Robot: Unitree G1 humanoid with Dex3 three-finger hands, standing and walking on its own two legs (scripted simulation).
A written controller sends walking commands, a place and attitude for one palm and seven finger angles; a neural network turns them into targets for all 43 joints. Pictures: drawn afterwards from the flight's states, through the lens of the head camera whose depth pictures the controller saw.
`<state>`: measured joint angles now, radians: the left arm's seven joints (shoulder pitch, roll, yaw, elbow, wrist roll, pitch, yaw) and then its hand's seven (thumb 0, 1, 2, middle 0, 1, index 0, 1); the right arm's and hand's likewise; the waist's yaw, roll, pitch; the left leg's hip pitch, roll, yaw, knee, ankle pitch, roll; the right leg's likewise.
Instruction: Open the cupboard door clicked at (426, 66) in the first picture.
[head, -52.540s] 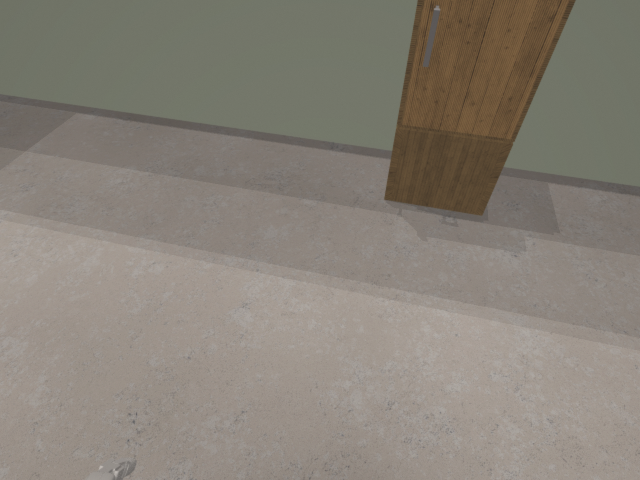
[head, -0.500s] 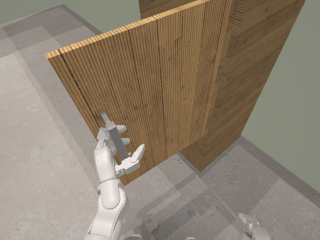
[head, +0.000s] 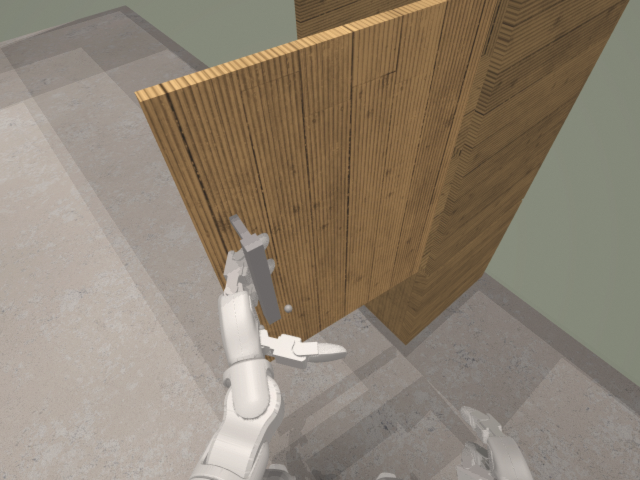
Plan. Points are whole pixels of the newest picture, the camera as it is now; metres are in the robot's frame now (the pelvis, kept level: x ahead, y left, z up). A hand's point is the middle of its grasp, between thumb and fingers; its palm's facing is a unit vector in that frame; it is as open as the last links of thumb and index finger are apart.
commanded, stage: slide the hand sideways off the handle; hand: left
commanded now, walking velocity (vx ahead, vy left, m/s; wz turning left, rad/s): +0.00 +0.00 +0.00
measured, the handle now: (256, 273) +0.36 +0.10 +0.06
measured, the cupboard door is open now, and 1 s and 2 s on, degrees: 83 84 84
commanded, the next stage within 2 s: draw the hand back to the body in 1.28 s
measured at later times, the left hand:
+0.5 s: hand (268, 338) +0.27 +0.08 +0.06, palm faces -0.16 -0.99 +0.04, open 16.3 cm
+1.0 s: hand (213, 377) +0.23 +0.13 +0.05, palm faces -0.10 -0.99 -0.01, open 16.3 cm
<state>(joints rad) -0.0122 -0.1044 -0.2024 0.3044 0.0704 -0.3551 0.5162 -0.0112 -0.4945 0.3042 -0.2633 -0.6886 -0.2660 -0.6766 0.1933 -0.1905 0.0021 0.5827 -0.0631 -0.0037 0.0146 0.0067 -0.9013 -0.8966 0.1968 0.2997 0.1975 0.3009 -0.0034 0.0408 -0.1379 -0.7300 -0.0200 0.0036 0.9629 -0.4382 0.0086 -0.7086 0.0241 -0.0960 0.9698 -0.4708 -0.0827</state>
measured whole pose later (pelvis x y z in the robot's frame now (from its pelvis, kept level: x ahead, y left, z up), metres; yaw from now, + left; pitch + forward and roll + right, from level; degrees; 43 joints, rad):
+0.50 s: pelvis -0.01 +0.04 +0.00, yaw -2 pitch +10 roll -1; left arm 0.09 0.02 -0.23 0.16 -0.04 -0.34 0.08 -0.01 -0.50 0.30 -0.12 -0.32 -0.15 -0.32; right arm 0.26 -0.23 0.02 0.48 0.00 -0.04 0.02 0.01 -0.90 -0.90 0.20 0.30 0.20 0.30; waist -0.01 0.03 -0.12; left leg -0.72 -0.03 0.05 0.99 -0.45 0.06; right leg -0.70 0.01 -0.06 0.98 -0.46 -0.03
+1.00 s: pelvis +0.01 +0.04 -0.01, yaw -1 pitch +12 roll -2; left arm 0.40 0.12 -0.13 -0.14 -0.09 -0.29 -0.05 -0.01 -0.50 0.30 -0.15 -0.31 -0.15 -0.30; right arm 0.25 -0.21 0.03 0.42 0.01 -0.05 0.00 0.01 -0.90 -0.90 0.20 0.30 0.20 0.30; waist 0.01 0.04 -0.13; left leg -0.75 -0.03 0.03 1.05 -0.50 0.06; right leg -0.72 0.02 -0.07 1.01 -0.50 -0.03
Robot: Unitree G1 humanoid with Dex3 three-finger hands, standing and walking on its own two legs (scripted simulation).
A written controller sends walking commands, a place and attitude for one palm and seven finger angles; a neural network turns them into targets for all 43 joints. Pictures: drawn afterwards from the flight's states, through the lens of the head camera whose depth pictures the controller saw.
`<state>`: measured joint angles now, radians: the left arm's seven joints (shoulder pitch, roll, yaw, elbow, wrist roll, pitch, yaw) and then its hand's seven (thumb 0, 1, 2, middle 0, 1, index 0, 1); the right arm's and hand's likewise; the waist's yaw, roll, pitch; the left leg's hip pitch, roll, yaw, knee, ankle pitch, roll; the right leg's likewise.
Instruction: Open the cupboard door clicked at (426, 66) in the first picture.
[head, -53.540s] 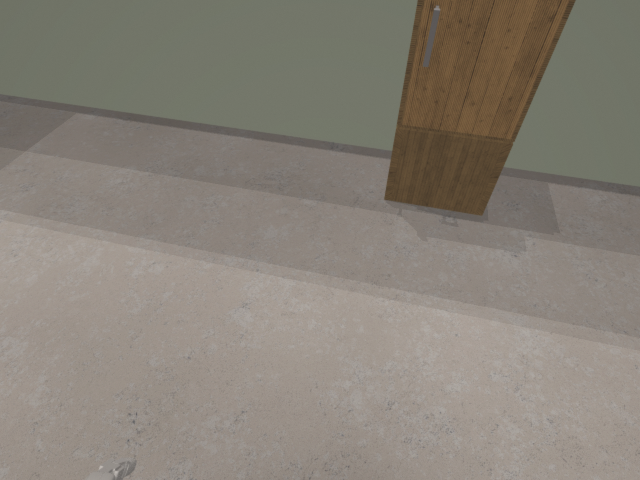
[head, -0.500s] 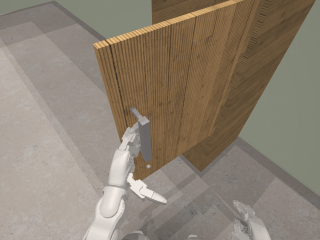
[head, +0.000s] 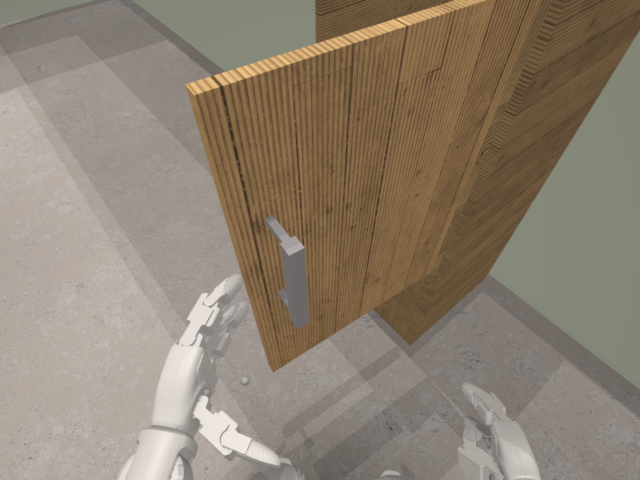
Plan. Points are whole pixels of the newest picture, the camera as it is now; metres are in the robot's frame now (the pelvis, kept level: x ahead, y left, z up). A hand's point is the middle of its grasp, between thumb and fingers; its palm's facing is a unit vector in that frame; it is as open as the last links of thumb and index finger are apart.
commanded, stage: slide the hand sideways off the handle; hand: left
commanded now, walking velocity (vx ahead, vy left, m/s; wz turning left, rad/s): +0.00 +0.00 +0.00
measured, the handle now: (287, 277) +0.35 +0.07 +0.07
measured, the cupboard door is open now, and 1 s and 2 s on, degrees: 84 84 84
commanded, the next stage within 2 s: draw the hand back to the body in 0.28 s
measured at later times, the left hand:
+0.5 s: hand (222, 396) +0.20 +0.12 +0.07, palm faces -0.08 -0.99 -0.07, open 16.4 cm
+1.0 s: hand (120, 375) +0.19 +0.19 +0.14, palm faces +0.13 -0.96 -0.24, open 15.6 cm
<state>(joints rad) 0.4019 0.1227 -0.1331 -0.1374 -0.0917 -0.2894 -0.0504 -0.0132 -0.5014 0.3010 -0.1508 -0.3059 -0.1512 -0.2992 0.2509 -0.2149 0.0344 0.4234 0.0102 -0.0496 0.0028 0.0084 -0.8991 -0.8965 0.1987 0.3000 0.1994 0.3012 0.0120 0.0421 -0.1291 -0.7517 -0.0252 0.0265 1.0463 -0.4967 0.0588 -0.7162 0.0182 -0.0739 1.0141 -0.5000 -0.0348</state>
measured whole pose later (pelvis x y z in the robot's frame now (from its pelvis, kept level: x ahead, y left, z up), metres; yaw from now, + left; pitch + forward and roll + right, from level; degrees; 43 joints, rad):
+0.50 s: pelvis -0.01 -0.02 -0.01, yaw +1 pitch +12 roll -2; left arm 0.47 0.21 0.00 -0.23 -0.19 -0.31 -0.16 -0.01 -0.50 0.30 -0.15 -0.30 -0.15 -0.30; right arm 0.27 -0.24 0.03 0.44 0.02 -0.10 -0.04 0.01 -0.90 -0.90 0.20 0.30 0.20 0.30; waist 0.01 0.05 -0.14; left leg -0.80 -0.01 0.00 1.10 -0.51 0.03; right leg -0.76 0.04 -0.11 1.06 -0.51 -0.07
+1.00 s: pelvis +0.01 +0.00 +0.03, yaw +0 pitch +4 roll -2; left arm 0.54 0.30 0.14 -0.36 -0.15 -0.10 -0.05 -0.01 -0.37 0.36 -0.16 -0.30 -0.15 -0.30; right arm 0.25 -0.24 0.04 0.49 0.04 -0.14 -0.10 0.01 -0.90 -0.90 0.20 0.30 0.20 0.30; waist 0.03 0.06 -0.10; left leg -0.49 -0.01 0.00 0.84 -0.42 0.05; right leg -0.44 0.04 -0.08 0.77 -0.41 -0.04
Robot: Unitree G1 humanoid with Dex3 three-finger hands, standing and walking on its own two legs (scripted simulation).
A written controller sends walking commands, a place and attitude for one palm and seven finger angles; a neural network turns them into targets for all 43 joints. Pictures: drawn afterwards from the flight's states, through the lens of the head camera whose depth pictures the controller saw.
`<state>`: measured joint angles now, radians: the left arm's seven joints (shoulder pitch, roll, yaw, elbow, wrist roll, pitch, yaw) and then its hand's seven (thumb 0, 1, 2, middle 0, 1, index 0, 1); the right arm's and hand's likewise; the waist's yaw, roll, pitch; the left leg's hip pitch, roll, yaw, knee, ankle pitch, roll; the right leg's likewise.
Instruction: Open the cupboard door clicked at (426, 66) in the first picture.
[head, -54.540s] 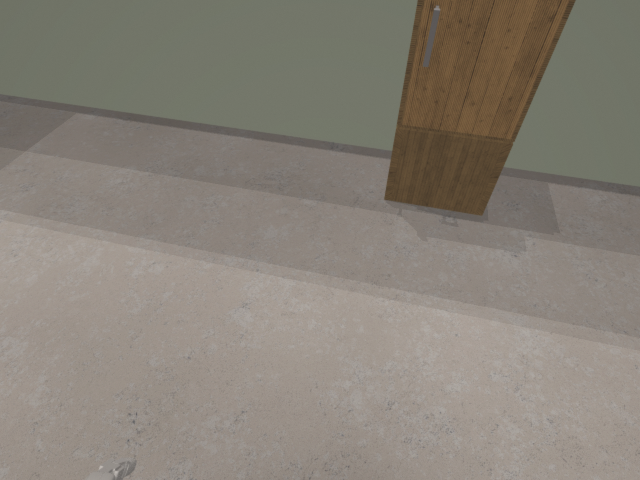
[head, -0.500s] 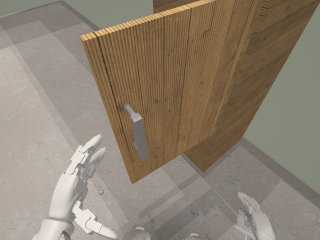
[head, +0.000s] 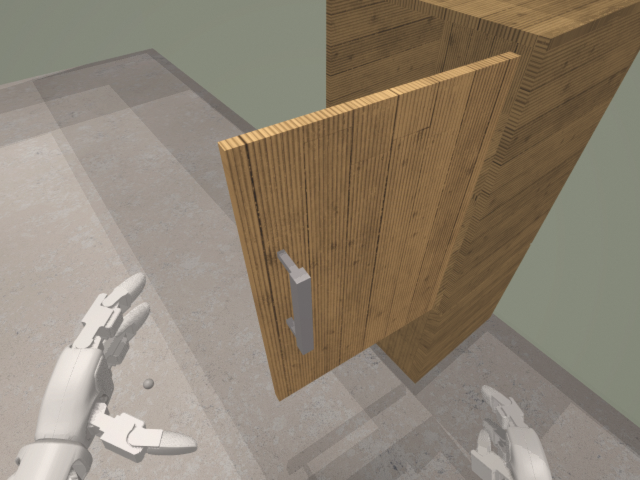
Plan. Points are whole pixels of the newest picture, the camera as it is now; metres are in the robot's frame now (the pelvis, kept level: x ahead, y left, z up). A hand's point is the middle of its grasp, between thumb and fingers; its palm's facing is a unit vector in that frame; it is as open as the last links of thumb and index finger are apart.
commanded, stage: draw the hand back to the body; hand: left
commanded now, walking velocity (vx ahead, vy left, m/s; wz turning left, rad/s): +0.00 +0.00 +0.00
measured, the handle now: (295, 305) +0.34 +0.07 +0.03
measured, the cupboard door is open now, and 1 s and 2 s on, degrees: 84 84 84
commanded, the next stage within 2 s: step back with the hand held close in 0.96 s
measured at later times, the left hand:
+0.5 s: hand (56, 318) +0.22 +0.27 +0.17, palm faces +0.39 -0.83 -0.41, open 10.1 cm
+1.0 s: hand (60, 315) +0.21 +0.25 +0.19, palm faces +0.43 -0.81 -0.41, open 7.5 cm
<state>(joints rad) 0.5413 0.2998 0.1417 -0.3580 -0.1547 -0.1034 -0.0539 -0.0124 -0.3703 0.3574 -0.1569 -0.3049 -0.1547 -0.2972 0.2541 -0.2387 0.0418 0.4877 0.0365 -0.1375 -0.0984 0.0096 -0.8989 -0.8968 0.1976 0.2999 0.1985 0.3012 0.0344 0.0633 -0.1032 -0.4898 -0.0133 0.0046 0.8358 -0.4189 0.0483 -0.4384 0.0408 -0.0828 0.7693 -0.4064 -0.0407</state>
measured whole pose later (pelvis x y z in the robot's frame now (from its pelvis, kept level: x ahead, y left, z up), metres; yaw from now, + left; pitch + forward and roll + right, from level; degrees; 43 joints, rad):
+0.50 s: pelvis +0.02 +0.02 +0.03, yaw -1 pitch -3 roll -1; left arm 0.50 0.35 0.28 -0.42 -0.05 -0.04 0.12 0.00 0.46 0.71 -0.19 -0.31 -0.19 -0.30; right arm 0.21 -0.23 0.05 0.60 0.00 -0.11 -0.06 0.01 -0.90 -0.90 0.20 0.30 0.20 0.30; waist 0.06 0.06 0.00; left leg -0.14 -0.05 0.04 0.47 -0.29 0.07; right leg -0.11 0.01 -0.04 0.43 -0.28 0.00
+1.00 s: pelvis +0.02 -0.01 +0.04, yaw -1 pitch -4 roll -1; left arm 0.48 0.35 0.32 -0.40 -0.06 -0.07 0.11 0.01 0.88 0.90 -0.21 -0.31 -0.21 -0.30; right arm 0.20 -0.24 0.02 0.65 0.00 -0.11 -0.06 0.01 -0.90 -0.90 0.20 0.30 0.20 0.30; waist 0.07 0.07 0.02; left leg -0.09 -0.02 0.03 0.42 -0.25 0.04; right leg -0.05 0.04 -0.04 0.37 -0.24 -0.04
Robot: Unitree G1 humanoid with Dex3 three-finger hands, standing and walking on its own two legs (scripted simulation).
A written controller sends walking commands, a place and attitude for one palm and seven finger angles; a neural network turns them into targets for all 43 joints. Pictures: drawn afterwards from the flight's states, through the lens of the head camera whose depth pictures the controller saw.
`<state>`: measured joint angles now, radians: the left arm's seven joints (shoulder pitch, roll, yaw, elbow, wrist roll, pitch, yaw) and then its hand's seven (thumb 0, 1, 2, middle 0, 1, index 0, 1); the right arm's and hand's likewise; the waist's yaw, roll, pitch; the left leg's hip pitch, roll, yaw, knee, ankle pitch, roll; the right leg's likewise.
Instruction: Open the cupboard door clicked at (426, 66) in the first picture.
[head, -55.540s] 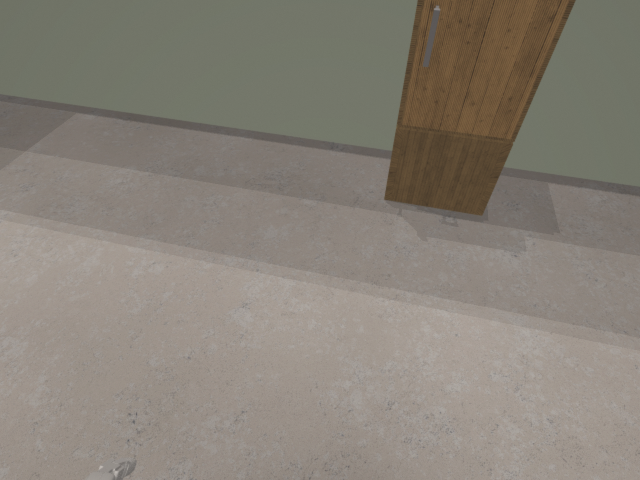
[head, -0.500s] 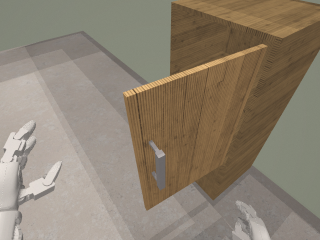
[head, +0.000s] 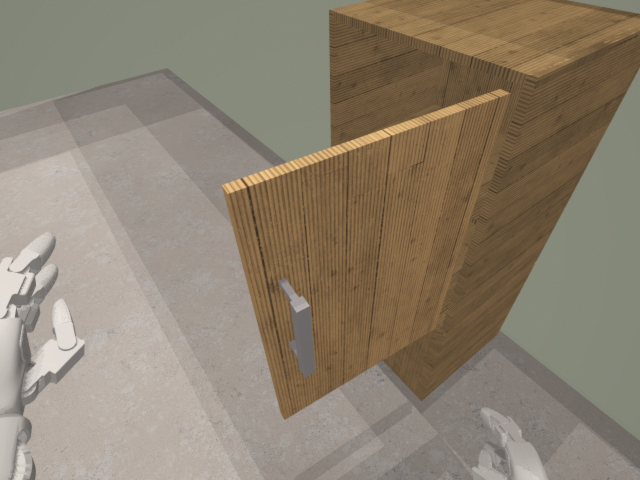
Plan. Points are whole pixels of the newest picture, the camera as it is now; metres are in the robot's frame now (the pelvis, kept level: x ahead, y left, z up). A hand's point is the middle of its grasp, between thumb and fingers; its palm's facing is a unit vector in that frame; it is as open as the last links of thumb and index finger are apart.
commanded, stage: step back with the hand held close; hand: left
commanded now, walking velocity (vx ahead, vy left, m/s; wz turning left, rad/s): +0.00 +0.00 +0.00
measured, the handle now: (297, 330) +0.32 +0.08 -0.01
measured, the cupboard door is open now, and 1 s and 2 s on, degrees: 84 84 84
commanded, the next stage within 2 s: stop stepping back and stand still in 1.28 s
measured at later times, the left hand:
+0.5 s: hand (74, 358) +0.17 +0.26 +0.15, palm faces +0.32 -0.79 -0.52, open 7.4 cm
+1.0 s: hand out of the picture +0.07 +0.31 +0.16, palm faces +0.50 -0.71 -0.50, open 7.5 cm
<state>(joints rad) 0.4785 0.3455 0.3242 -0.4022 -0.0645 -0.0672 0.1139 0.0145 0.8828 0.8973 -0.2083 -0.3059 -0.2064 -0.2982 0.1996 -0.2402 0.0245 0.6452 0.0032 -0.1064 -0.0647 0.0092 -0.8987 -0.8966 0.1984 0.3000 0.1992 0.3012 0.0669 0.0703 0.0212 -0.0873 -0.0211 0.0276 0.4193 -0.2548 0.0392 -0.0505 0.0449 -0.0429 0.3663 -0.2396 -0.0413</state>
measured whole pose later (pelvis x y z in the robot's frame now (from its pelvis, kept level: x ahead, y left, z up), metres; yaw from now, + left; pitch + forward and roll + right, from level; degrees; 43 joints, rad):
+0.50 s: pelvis -0.04 +0.01 +0.00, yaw -1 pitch +0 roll -1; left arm 0.57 0.45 0.40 -0.51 -0.05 -0.15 0.12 0.01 0.88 0.90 -0.21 -0.31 -0.21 -0.30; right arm 0.17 -0.25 -0.02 0.57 0.02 0.00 -0.09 0.01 -0.90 -0.90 0.20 0.30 0.20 0.30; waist -0.01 0.02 0.03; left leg -0.27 -0.01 0.05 0.49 -0.22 0.05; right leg -0.25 0.05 -0.03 0.45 -0.20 -0.03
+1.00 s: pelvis -0.12 +0.03 -0.02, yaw +3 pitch +0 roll -2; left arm 0.52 0.42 0.47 -0.52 0.01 -0.22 0.15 0.01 0.88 0.90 -0.21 -0.31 -0.21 -0.30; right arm 0.22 -0.20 0.01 0.59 -0.02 -0.08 -0.07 0.01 -0.90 -0.90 0.20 0.30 0.20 0.30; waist 0.02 0.01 0.03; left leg -0.46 -0.04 0.04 0.61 -0.14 0.09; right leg -0.28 0.08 0.06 0.66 -0.36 -0.01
